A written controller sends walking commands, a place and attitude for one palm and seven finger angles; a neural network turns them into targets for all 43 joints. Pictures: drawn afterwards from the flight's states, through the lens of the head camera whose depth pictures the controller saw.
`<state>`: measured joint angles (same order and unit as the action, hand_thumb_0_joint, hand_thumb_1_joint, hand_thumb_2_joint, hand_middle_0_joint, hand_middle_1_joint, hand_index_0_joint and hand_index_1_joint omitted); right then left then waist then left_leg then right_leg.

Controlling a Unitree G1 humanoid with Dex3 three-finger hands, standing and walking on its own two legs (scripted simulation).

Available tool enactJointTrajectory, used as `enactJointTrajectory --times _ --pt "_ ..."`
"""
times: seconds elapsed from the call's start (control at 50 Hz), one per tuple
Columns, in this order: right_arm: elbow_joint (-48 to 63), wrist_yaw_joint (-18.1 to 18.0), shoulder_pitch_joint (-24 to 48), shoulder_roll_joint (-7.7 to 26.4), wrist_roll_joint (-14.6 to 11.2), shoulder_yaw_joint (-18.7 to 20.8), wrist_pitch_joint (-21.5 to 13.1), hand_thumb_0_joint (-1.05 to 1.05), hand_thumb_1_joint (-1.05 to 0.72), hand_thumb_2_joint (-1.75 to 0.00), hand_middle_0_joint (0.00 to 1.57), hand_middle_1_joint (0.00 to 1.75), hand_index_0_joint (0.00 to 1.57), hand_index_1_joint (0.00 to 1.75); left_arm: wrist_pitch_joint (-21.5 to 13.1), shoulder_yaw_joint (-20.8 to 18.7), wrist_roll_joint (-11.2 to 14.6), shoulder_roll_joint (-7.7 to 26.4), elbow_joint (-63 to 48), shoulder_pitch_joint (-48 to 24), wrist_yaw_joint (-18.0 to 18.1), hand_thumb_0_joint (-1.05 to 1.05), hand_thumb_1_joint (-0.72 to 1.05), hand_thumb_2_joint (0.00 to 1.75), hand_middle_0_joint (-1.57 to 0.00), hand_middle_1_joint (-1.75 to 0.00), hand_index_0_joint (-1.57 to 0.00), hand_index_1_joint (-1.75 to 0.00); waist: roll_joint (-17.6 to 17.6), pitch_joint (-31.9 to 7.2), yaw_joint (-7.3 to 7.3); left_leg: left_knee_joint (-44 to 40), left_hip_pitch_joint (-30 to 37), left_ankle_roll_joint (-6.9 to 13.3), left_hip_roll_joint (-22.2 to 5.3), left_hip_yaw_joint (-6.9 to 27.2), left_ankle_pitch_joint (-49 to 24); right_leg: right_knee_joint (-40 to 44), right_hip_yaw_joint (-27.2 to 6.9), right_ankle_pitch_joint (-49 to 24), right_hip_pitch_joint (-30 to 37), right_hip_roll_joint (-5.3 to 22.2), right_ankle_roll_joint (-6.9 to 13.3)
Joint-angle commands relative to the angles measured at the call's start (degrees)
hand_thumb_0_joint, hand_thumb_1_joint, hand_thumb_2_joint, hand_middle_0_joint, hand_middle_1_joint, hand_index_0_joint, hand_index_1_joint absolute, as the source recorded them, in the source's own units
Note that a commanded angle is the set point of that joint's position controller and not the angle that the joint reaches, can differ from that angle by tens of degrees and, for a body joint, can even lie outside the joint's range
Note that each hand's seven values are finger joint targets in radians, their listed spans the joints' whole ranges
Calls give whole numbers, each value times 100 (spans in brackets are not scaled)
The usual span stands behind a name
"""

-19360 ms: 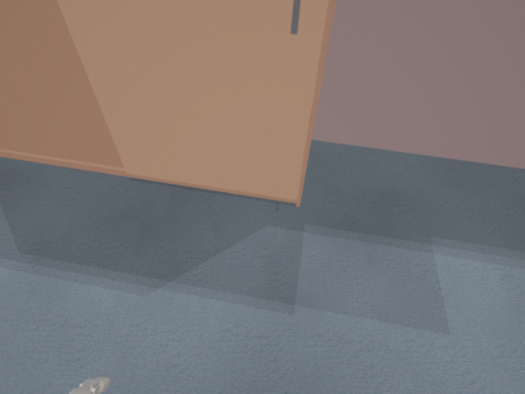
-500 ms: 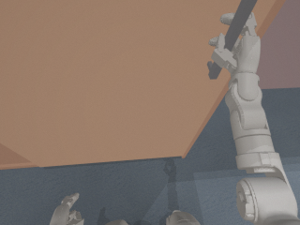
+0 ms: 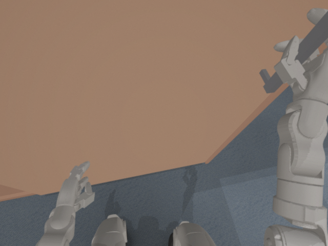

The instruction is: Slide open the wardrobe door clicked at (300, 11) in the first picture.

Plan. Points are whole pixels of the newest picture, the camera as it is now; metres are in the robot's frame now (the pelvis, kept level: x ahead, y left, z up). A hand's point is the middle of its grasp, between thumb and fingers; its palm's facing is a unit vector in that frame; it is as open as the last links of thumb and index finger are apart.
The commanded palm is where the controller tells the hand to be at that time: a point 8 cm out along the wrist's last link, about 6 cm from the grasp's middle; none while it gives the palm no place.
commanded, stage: step sideways, sliding the door along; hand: right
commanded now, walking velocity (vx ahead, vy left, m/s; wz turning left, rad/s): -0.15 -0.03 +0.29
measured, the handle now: (316, 22) +0.44 -0.23 +0.26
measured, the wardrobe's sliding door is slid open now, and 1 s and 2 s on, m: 0.02 0.20 0.31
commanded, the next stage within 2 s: none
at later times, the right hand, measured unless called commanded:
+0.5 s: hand (231, 69) +0.38 -0.10 +0.21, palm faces +0.27 +0.96 +0.05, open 6.8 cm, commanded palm +0.33 -0.05 +0.19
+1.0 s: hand (187, 76) +0.36 -0.02 +0.21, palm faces +0.14 +0.99 -0.03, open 6.8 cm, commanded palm +0.33 +0.00 +0.20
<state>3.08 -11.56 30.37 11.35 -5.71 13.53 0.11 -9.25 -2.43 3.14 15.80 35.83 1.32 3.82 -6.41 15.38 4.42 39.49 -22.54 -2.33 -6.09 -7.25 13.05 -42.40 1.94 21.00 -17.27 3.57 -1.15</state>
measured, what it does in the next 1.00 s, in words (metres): steps to the left: left foot, then right foot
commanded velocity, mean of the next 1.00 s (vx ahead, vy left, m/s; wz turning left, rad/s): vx -0.28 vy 0.16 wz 0.20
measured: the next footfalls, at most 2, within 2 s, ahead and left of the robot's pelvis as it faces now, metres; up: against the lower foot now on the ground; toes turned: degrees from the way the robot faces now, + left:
left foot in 0.30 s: +0.10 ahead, +0.15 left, +0.00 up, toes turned +6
right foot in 0.52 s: +0.09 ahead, -0.10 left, +0.00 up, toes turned -6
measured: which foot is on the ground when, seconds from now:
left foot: down 0.00-0.02, up 0.04-0.28, down 0.30-0.52, up 0.54-0.96, down 0.98-1.00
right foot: down 0.00-0.38, up 0.40-0.50, down 0.52-1.00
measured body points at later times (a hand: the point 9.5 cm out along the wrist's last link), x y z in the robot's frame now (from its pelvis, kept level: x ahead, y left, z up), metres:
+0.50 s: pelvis +0.08 +0.03 +0.02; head +0.19 +0.05 +0.45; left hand +0.29 +0.23 -0.09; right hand +0.36 -0.15 +0.21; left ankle +0.06 +0.15 -0.70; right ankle +0.05 -0.10 -0.69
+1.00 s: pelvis +0.07 +0.10 +0.00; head +0.11 +0.10 +0.45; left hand +0.27 +0.27 -0.07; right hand +0.35 -0.08 +0.21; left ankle +0.12 +0.20 -0.72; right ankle +0.06 -0.09 -0.72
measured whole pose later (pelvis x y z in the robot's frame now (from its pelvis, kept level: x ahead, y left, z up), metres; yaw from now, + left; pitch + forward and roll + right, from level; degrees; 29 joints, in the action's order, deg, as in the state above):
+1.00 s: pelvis +0.07 +0.10 +0.00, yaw +7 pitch -5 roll +2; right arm 27.3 -9.7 0.2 6.7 -2.1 1.4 -3.8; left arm -11.6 4.4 0.5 7.7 29.9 8.6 -2.5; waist -3.3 10.3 6.1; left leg 35.6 -17.0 0.4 0.5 -6.9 12.3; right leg -39.6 7.6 23.4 -9.5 14.6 -6.4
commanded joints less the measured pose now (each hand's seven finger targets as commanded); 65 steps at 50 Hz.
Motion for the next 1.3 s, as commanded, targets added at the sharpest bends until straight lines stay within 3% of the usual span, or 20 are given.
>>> enactJointTrajectory --times 0.0,0.04,0.28,0.32,0.36,0.38,0.46,0.5,0.54,0.7,0.92,0.96,0.98,1.0,1.06,1.16,1.18,1.2,1.22,1.28 --pt "3081 849 2212 -715 109 -2619 -1317 0 -90 -90 45 140 45 140 -296 -279 -24 332 -1024 55 -263 0 90 90 -20 -30 -20 -30 7 -4291 -499 1620 -313 156 263 711 1256 1075 -882 -7465 3554 2109 979" --pt "3492 832 2376 -885 236 -2838 -1452 0 -90 -90 45 140 45 140 -435 -188 -37 156 -1095 123 -407 0 90 90 -20 -30 -20 -30 -1092 -3863 -627 1897 -900 212 345 652 1737 885 -549 -7918 3836 1803 971" --pt "4193 914 331 -1195 316 -3530 -1224 0 -90 -90 45 140 45 140 -633 199 -121 -78 -1468 242 -462 0 90 90 -20 -30 -20 -30 -521 -2943 -546 -664 402 13 454 55 -1106 -245 890 -6214 2827 1386 476" --pt "4424 830 60 -1150 414 -3579 -1243 0 -90 -90 45 140 45 140 -561 130 -75 18 -1430 219 -448 0 90 90 -20 -30 -20 -30 857 -3150 -510 -884 1111 211 -13 745 -4506 -1172 809 -5183 1987 981 322" --pt "4675 671 -576 -1061 490 -3546 -1318 0 -90 -90 45 140 45 140 -481 84 -86 -99 -1550 -66 -404 0 90 90 -20 -30 -20 -30 2479 -3256 -227 -452 3242 1001 -1177 2709 -9499 -2188 307 1131 -861 -210 43" --pt "5258 773 -869 -1199 396 -3729 -1503 0 -90 -90 45 140 45 140 -655 262 -181 -337 -1688 20 -386 0 90 90 -20 -30 -20 -30 1570 -2735 -283 -606 2607 586 -910 2074 -8648 -1108 -167 1208 -693 -237 -10" --pt "5755 792 -1301 -1222 496 -3911 -1832 0 -90 -90 45 140 45 140 -436 13 -198 -94 -1475 191 -588 0 90 90 -20 -30 -20 -30 1872 -3537 -545 388 2371 780 -366 1513 -7101 874 91 -1561 885 315 87" --pt "5429 958 -1687 -1179 520 -3944 -1964 0 -90 -90 45 140 45 140 -431 -123 -179 139 -1568 116 -720 0 90 90 -20 -30 -20 -30 -73 -3867 -433 1908 -440 244 515 725 -86 1360 -615 -7657 3597 1859 768" --pt "5227 921 -1666 -997 675 -3657 -1929 0 -90 -90 45 140 45 140 -299 -50 -241 97 -1657 137 -747 0 90 90 -20 -30 -20 -30 -613 -3254 -415 2871 -1335 232 531 753 2448 1428 -626 -8520 3556 2396 1017" --pt "4680 878 -1568 -525 630 -2935 -1579 0 -90 -90 45 140 45 140 -287 123 -314 -73 -1449 104 -543 0 90 90 -20 -30 -20 -30 -977 -2566 -493 1619 -1059 38 537 53 632 1813 781 -6370 3015 1839 375" --pt "4468 832 -1364 -586 419 -2831 -1300 0 -90 -90 45 140 45 140 -396 211 -186 -133 -1320 -335 -469 0 90 90 -20 -30 -20 -30 -447 -2262 -411 -722 1031 31 558 204 -990 638 613 -3828 1383 1764 362" --pt "4563 847 -1101 -540 454 -2946 -1384 0 -90 -90 45 140 45 140 -434 295 -163 -268 -1366 -300 -469 0 90 90 -20 -30 -20 -30 917 -2215 -454 -1455 1308 216 -266 928 -4625 -521 690 -1079 467 741 51" --pt "4493 777 -1464 -234 461 -2615 -1332 0 -90 -90 45 140 45 140 -462 256 -164 -305 -1337 -189 -453 0 90 90 -20 -30 -20 -30 1891 -2687 -279 -1612 1763 681 -994 2308 -6443 -1443 354 1703 -285 -110 -88" --pt "4358 724 -1864 -192 390 -2493 -1348 0 -90 -90 45 140 45 140 -469 80 -178 -162 -1321 -93 -451 0 90 90 -20 -30 -20 -30 2591 -3097 -142 -1808 1749 671 -1219 2861 -6070 -2171 -224 2167 -263 -469 -62" --pt "4976 671 -1140 -470 402 -2583 -1624 0 -90 -90 45 140 45 140 -316 234 -198 -390 -1035 -27 -576 0 90 90 -20 -30 -20 -30 1710 -3503 -491 -1330 2740 1259 -1118 2172 -5595 -1727 -478 1622 -569 -289 -182" --pt "4366 755 -617 -462 433 -2673 -1777 0 -90 -90 45 140 45 140 75 64 -192 -142 -1115 68 -527 0 90 90 -20 -30 -20 -30 1348 -3773 -644 -851 1598 888 -409 1252 -4077 1483 370 -706 1355 -123 -127" --pt "4327 825 -382 -486 379 -2783 -1779 0 -90 -90 45 140 45 140 106 -27 -188 16 -1237 89 -517 0 90 90 -20 -30 -20 -30 810 -3692 -697 -271 516 646 -92 1021 -2679 1942 -105 -2055 2323 640 86" --pt "4271 924 -172 -615 312 -2890 -1731 0 -90 -90 45 140 45 140 68 -180 -181 361 -1491 3 -534 0 90 90 -20 -30 -20 -30 -730 -3427 -598 1057 -827 246 532 667 476 2241 -1866 -4572 2694 2453 859" --pt "3702 889 -134 -517 435 -2827 -1639 0 -90 -90 45 140 45 140 120 -239 -153 404 -1546 -79 -573 0 90 90 -20 -30 -20 -30 -348 -3345 -527 2368 -998 343 544 1049 1820 2200 -2366 -4982 2483 3081 1313" --pt "3405 853 405 -617 413 -2531 -1438 0 -90 -90 45 140 45 140 124 -173 -237 370 -1248 60 -584 0 90 90 -20 -30 -20 -30 99 -2892 -613 4002 -1806 177 638 1312 1367 1777 -1420 -4738 2384 2562 1038"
